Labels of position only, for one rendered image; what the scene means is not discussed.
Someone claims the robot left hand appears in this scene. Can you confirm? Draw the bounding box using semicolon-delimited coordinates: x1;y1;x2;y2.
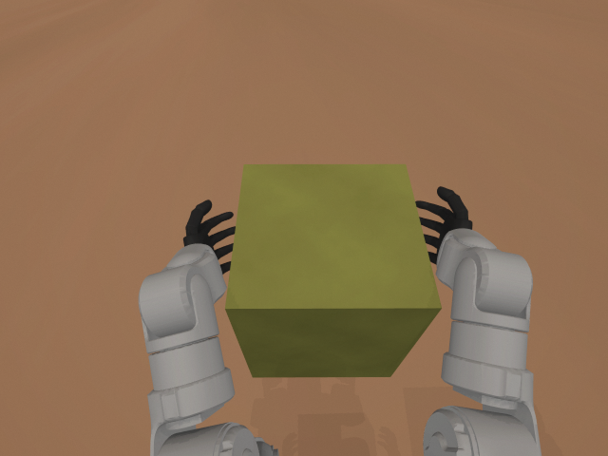
183;199;236;274

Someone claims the carton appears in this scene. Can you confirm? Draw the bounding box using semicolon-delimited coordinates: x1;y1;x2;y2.
225;164;442;377

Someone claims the robot left forearm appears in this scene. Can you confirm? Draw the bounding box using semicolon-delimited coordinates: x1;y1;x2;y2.
139;243;235;456

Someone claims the robot right hand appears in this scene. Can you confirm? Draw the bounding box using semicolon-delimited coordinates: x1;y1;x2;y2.
415;186;472;264

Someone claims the robot right forearm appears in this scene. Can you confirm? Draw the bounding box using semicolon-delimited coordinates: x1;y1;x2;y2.
436;228;542;456

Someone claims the robot left upper arm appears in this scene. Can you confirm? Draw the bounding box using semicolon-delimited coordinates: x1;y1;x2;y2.
157;422;259;456

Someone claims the robot right upper arm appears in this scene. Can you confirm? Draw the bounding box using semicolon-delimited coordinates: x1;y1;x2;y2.
423;406;541;456

